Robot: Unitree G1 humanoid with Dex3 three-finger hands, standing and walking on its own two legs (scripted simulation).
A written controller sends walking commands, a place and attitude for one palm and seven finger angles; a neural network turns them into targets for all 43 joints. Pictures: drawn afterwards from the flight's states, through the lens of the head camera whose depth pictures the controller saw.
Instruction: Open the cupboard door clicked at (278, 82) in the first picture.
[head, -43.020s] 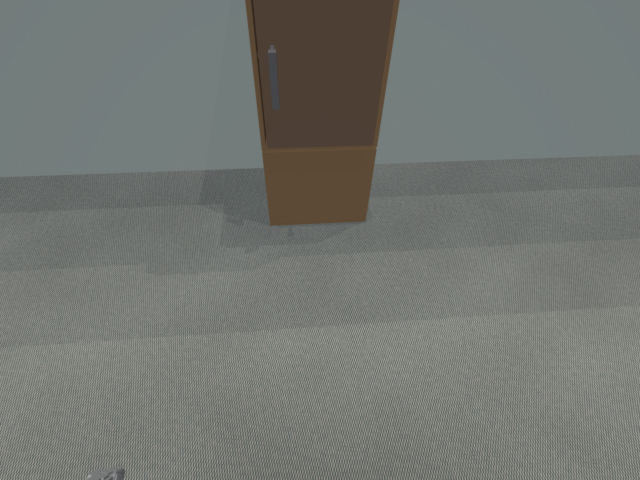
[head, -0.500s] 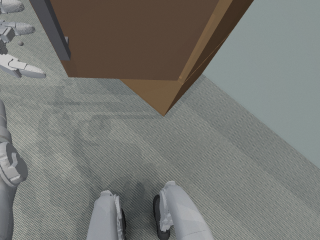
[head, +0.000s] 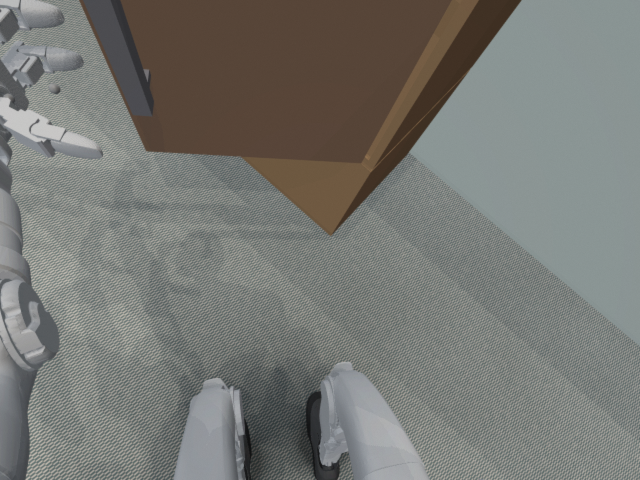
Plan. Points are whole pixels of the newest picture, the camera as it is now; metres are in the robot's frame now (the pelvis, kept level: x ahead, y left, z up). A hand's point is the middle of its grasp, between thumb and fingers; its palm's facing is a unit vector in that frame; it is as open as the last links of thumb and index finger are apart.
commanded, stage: slide the fingers in behind the handle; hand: left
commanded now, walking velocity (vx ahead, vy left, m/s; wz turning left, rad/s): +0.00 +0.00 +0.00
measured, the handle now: (125, 39) +0.59 +0.18 +0.06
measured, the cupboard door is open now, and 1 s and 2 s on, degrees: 43 42 43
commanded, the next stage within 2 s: close the thumb around the handle in 1.62 s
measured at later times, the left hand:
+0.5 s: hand (81, 78) +0.55 +0.22 +0.05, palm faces -0.03 -1.00 -0.02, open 14.1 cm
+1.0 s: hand (128, 84) +0.55 +0.17 +0.04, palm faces -0.04 -1.00 -0.03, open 14.0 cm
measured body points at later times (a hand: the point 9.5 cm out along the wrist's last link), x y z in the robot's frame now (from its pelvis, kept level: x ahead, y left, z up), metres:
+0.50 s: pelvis +0.00 +0.00 +0.00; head +0.19 +0.05 +0.41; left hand +0.54 +0.27 +0.05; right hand -0.01 -0.26 -0.09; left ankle +0.02 +0.08 -0.60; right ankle +0.04 -0.13 -0.60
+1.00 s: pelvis +0.01 +0.00 +0.00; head +0.19 +0.04 +0.41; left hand +0.55 +0.23 +0.04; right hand +0.02 -0.26 -0.10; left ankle +0.02 +0.08 -0.60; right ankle +0.04 -0.13 -0.60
